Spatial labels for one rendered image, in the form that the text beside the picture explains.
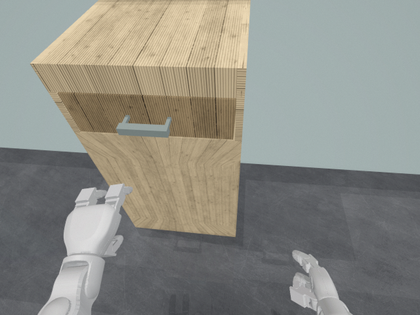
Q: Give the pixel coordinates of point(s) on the right robot hand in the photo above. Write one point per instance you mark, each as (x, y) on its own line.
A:
(307, 291)

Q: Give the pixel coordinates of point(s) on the left robot forearm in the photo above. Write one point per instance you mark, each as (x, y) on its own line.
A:
(77, 285)

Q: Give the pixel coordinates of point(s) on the handle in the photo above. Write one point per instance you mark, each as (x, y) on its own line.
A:
(143, 130)

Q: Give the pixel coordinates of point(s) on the drawer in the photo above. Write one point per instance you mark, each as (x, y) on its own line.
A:
(198, 117)

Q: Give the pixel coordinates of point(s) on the cabinet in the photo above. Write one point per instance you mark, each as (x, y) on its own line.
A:
(166, 48)

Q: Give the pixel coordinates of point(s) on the right robot forearm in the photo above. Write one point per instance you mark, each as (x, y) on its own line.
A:
(331, 306)

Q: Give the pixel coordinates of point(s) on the left robot hand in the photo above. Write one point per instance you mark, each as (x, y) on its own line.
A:
(91, 228)

